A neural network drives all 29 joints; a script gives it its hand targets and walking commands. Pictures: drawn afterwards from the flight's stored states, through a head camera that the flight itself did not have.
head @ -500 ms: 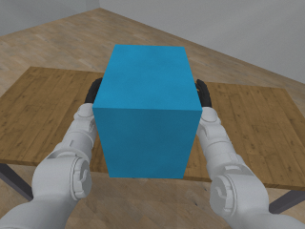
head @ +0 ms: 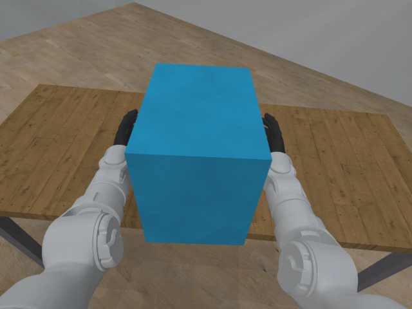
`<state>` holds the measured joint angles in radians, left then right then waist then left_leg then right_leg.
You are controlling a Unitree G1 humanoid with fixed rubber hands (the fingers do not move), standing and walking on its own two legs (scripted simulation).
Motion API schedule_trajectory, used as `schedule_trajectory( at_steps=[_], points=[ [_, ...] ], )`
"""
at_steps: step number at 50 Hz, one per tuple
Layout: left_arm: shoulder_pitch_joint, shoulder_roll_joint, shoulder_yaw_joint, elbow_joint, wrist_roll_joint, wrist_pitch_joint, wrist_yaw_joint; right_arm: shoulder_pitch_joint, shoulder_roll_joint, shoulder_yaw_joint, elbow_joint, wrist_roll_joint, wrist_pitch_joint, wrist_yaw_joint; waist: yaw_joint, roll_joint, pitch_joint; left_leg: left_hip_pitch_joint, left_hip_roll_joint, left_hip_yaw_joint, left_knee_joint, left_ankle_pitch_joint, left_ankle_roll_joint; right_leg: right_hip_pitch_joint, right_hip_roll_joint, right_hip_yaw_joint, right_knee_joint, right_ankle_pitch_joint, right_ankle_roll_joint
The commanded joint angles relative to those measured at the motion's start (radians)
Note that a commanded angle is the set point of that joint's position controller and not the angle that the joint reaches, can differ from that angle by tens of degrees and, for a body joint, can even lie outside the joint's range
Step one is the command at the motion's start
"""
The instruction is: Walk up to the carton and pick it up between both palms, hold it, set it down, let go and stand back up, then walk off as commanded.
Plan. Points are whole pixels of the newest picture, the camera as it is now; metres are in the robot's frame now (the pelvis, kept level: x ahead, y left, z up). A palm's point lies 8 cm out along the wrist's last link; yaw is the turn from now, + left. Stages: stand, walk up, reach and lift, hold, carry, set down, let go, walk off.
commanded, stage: set down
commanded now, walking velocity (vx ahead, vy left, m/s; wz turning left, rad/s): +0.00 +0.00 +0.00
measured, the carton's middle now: (199, 152) +0.43 +0.01 +0.05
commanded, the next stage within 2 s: none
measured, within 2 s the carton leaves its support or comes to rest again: rests again in 0.72 s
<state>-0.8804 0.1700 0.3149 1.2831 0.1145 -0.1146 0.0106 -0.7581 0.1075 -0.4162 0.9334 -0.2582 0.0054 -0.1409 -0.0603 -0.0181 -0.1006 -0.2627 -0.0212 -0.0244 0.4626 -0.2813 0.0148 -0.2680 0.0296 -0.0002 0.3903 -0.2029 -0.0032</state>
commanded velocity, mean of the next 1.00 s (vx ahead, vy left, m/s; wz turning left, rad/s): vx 0.00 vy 0.00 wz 0.00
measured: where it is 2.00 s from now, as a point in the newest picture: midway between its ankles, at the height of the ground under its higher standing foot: outside the picture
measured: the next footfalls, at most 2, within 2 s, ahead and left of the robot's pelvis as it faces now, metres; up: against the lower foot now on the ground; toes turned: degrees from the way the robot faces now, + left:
none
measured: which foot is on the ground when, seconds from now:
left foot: down 0.00-1.00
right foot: down 0.00-1.00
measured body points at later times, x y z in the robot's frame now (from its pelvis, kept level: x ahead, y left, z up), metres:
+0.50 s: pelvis +0.00 +0.00 +0.00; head +0.03 +0.02 +0.45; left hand +0.43 +0.17 +0.06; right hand +0.40 -0.14 +0.07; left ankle -0.03 +0.10 -0.74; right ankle -0.01 -0.12 -0.74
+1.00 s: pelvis +0.00 +0.00 +0.00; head +0.04 +0.02 +0.45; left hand +0.43 +0.17 +0.06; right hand +0.40 -0.14 +0.07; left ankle -0.03 +0.10 -0.74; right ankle -0.01 -0.12 -0.74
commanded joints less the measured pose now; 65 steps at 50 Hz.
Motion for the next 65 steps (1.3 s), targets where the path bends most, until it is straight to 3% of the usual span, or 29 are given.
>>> schedule_trajectory(
  at_steps=[1, 3, 4, 13, 15, 19, 21, 25, 26, 28, 29, 31, 33, 34, 40, 41, 42, 43, 44, 45, 48, 50, 52, 57, 58, 59, 63, 65],
  points=[
    [-0.728, -0.569, -0.069, -0.164, 0.080, -0.097, -0.183, -0.653, 0.592, 0.169, -0.123, -0.089, -0.091, 0.195, -0.017, 0.073, -0.489, -0.129, 0.011, 0.061, -0.110, 0.377, -0.068, 0.495, -0.059, -0.036, 0.071, 0.562, 0.047],
    [-0.715, -0.559, -0.066, -0.163, 0.091, -0.093, -0.182, -0.632, 0.577, 0.148, -0.098, -0.096, -0.095, 0.195, -0.022, 0.094, -0.470, -0.108, 0.010, 0.065, -0.105, 0.389, -0.077, 0.464, -0.058, -0.043, 0.061, 0.535, 0.042],
    [-0.724, -0.550, -0.049, -0.162, 0.097, -0.097, -0.183, -0.643, 0.591, 0.158, -0.120, -0.100, -0.097, 0.198, -0.004, 0.070, -0.473, -0.131, 0.006, 0.071, -0.101, 0.377, -0.069, 0.482, -0.063, -0.034, 0.063, 0.554, 0.047],
    [-0.734, -0.572, -0.069, -0.157, 0.101, -0.157, -0.169, -0.664, 0.593, 0.138, -0.151, -0.138, -0.175, 0.206, 0.001, 0.091, -0.590, -0.120, 0.018, 0.065, -0.079, 0.423, -0.083, 0.434, -0.059, -0.050, 0.078, 0.552, 0.041],
    [-0.701, -0.533, -0.034, -0.116, 0.125, -0.153, -0.172, -0.643, 0.594, 0.134, -0.107, -0.154, -0.169, 0.206, 0.020, 0.074, -0.518, -0.148, 0.010, 0.080, -0.080, 0.393, -0.073, 0.447, -0.067, -0.041, 0.072, 0.550, 0.049],
    [-0.693, -0.542, -0.056, -0.165, 0.128, -0.163, -0.167, -0.602, 0.579, 0.113, -0.083, -0.163, -0.187, 0.206, 0.000, 0.104, -0.517, -0.121, 0.017, 0.069, -0.080, 0.438, -0.086, 0.437, -0.059, -0.062, 0.071, 0.549, 0.039],
    [-0.650, -0.522, -0.013, -0.095, 0.155, -0.144, -0.175, -0.589, 0.563, 0.100, -0.070, -0.177, -0.187, 0.207, 0.011, 0.071, -0.454, -0.127, 0.019, 0.073, -0.082, 0.421, -0.078, 0.435, -0.065, -0.056, 0.060, 0.541, 0.043],
    [-0.657, -0.512, -0.010, -0.093, 0.164, -0.168, -0.177, -0.563, 0.570, 0.089, -0.056, -0.203, -0.209, 0.205, 0.010, 0.058, -0.489, -0.150, 0.019, 0.075, -0.072, 0.409, -0.074, 0.425, -0.068, -0.057, 0.073, 0.576, 0.047],
    [-0.657, -0.503, 0.001, -0.108, 0.175, -0.166, -0.177, -0.570, 0.573, 0.096, -0.077, -0.200, -0.211, 0.209, 0.030, 0.069, -0.511, -0.164, 0.014, 0.085, -0.080, 0.403, -0.069, 0.451, -0.072, -0.054, 0.074, 0.587, 0.050],
    [-0.637, -0.511, 0.002, -0.102, 0.178, -0.170, -0.173, -0.556, 0.559, 0.091, -0.064, -0.204, -0.224, 0.209, 0.018, 0.069, -0.497, -0.154, 0.018, 0.079, -0.078, 0.419, -0.074, 0.434, -0.071, -0.062, 0.076, 0.586, 0.053],
    [-0.646, -0.520, -0.010, -0.100, 0.174, -0.172, -0.174, -0.548, 0.558, 0.077, -0.038, -0.216, -0.224, 0.205, -0.006, 0.064, -0.474, -0.152, 0.018, 0.073, -0.080, 0.411, -0.073, 0.421, -0.072, -0.063, 0.069, 0.586, 0.048],
    [-0.611, -0.514, 0.013, -0.088, 0.181, -0.169, -0.177, -0.541, 0.560, 0.080, -0.043, -0.220, -0.228, 0.208, 0.020, 0.061, -0.438, -0.166, 0.020, 0.076, -0.086, 0.383, -0.067, 0.413, -0.073, -0.060, 0.070, 0.544, 0.050],
    [-0.625, -0.510, 0.020, -0.084, 0.192, -0.164, -0.181, -0.522, 0.555, 0.052, -0.020, -0.234, -0.224, 0.207, -0.001, 0.062, -0.416, -0.178, 0.019, 0.077, -0.094, 0.362, -0.064, 0.414, -0.071, -0.064, 0.068, 0.538, 0.051],
    [-0.610, -0.509, 0.035, -0.079, 0.201, -0.158, -0.184, -0.527, 0.560, 0.062, -0.022, -0.237, -0.223, 0.207, 0.015, 0.055, -0.399, -0.179, 0.024, 0.081, -0.101, 0.355, -0.060, 0.426, -0.072, -0.062, 0.062, 0.522, 0.051],
    [-0.602, -0.516, 0.034, -0.077, 0.218, -0.157, -0.182, -0.521, 0.556, 0.052, -0.039, -0.246, -0.233, 0.216, 0.026, 0.062, -0.403, -0.178, 0.025, 0.082, -0.101, 0.324, -0.053, 0.369, -0.071, -0.069, 0.057, 0.462, 0.051],
    [-0.625, -0.597, 0.015, -0.111, 0.225, -0.165, -0.189, -0.530, 0.653, 0.048, -0.042, -0.270, -0.239, 0.220, 0.010, 0.070, -0.392, -0.156, 0.028, 0.072, -0.104, 0.325, -0.056, 0.348, -0.073, -0.082, 0.045, 0.429, 0.050],
    [-0.607, -0.521, 0.037, -0.088, 0.216, -0.162, -0.182, -0.518, 0.557, 0.035, -0.028, -0.255, -0.239, 0.220, 0.018, 0.062, -0.419, -0.145, 0.026, 0.082, -0.096, 0.339, -0.061, 0.358, -0.067, -0.078, 0.046, 0.440, 0.048],
    [-0.600, -0.515, 0.049, -0.082, 0.221, -0.165, -0.185, -0.504, 0.575, 0.035, -0.028, -0.261, -0.235, 0.218, 0.025, 0.062, -0.378, -0.160, 0.023, 0.084, -0.102, 0.311, -0.053, 0.364, -0.071, -0.071, 0.044, 0.427, 0.050],
    [-0.604, -0.571, 0.045, -0.085, 0.239, -0.154, -0.193, -0.500, 0.629, 0.038, -0.017, -0.272, -0.231, 0.221, 0.009, 0.060, -0.326, -0.167, 0.025, 0.077, -0.103, 0.312, -0.050, 0.371, -0.073, -0.077, 0.046, 0.439, 0.053],
    [-0.585, -0.500, 0.055, -0.074, 0.228, -0.156, -0.185, -0.503, 0.539, 0.036, -0.019, -0.248, -0.235, 0.220, 0.024, 0.059, -0.393, -0.144, 0.028, 0.086, -0.103, 0.336, -0.054, 0.378, -0.066, -0.075, 0.045, 0.451, 0.051],
    [-0.594, -0.579, 0.039, -0.108, 0.237, -0.161, -0.191, -0.501, 0.608, 0.007, -0.022, -0.280, -0.242, 0.225, 0.002, 0.069, -0.367, -0.146, 0.029, 0.070, -0.093, 0.339, -0.059, 0.319, -0.064, -0.090, 0.047, 0.408, 0.049],
    [-0.582, -0.535, 0.050, -0.092, 0.232, -0.161, -0.187, -0.486, 0.570, 0.006, -0.015, -0.275, -0.241, 0.221, 0.012, 0.079, -0.371, -0.124, 0.026, 0.075, -0.086, 0.361, -0.061, 0.320, -0.061, -0.086, 0.041, 0.407, 0.046],
    [-0.582, -0.524, 0.080, -0.076, 0.255, -0.150, -0.194, -0.477, 0.583, 0.017, -0.010, -0.281, -0.225, 0.231, 0.031, 0.051, -0.317, -0.145, 0.026, 0.083, -0.094, 0.327, -0.050, 0.343, -0.072, -0.080, 0.037, 0.410, 0.057],
    [-0.561, -0.547, 0.083, -0.120, 0.267, -0.143, -0.197, -0.459, 0.597, 0.006, -0.017, -0.298, -0.230, 0.228, 0.017, 0.047, -0.300, -0.157, 0.020, 0.080, -0.102, 0.289, -0.039, 0.349, -0.070, -0.079, 0.042, 0.390, 0.058],
    [-0.571, -0.516, 0.072, -0.126, 0.255, -0.150, -0.193, -0.460, 0.551, -0.022, -0.022, -0.303, -0.235, 0.222, 0.002, 0.063, -0.322, -0.141, 0.020, 0.086, -0.106, 0.278, -0.042, 0.330, -0.067, -0.084, 0.037, 0.371, 0.057],
    [-0.567, -0.557, 0.078, -0.138, 0.272, -0.151, -0.195, -0.449, 0.607, -0.019, -0.020, -0.315, -0.232, 0.226, 0.007, 0.057, -0.309, -0.146, 0.021, 0.077, -0.110, 0.287, -0.036, 0.321, -0.069, -0.084, 0.037, 0.372, 0.059],
    [-0.561, -0.522, 0.077, -0.128, 0.266, -0.147, -0.189, -0.459, 0.550, -0.034, -0.035, -0.320, -0.239, 0.230, 0.017, 0.080, -0.347, -0.125, 0.025, 0.080, -0.101, 0.301, -0.046, 0.284, -0.062, -0.089, 0.032, 0.335, 0.050],
    [-0.531, -0.545, 0.106, -0.127, 0.288, -0.135, -0.195, -0.441, 0.585, -0.043, -0.032, -0.329, -0.233, 0.230, 0.024, 0.051, -0.277, -0.124, 0.014, 0.093, -0.097, 0.285, -0.033, 0.296, -0.064, -0.087, 0.022, 0.329, 0.060]
  ],
)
